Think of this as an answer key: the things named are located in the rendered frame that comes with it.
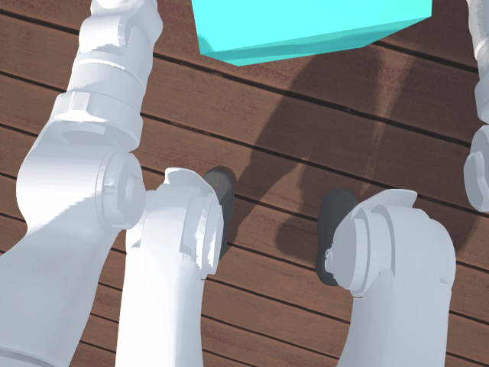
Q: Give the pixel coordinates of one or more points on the left robot foot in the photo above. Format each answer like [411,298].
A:
[224,188]

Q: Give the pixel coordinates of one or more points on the left robot upper arm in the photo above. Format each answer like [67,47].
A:
[75,199]

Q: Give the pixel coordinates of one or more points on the right robot upper arm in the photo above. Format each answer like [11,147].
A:
[476,170]

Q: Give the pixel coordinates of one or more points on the robot right forearm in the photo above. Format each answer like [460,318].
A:
[478,23]

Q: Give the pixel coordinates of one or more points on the carton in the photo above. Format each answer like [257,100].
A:
[244,32]

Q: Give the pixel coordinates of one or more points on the robot left forearm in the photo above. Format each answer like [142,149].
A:
[103,100]

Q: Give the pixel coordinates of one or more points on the right robot thigh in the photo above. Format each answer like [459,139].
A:
[390,256]

